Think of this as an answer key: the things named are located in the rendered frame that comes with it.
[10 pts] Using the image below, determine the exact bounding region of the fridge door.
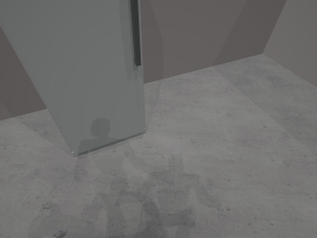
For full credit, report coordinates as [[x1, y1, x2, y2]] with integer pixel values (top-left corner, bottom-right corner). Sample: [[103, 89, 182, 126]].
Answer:
[[0, 0, 146, 155]]

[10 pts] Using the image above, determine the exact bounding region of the robot left hand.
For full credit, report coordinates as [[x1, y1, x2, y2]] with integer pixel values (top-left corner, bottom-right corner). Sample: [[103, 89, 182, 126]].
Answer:
[[43, 228, 67, 238]]

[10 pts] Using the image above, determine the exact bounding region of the handle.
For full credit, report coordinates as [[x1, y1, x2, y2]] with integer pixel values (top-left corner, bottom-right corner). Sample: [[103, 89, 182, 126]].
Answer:
[[130, 0, 142, 66]]

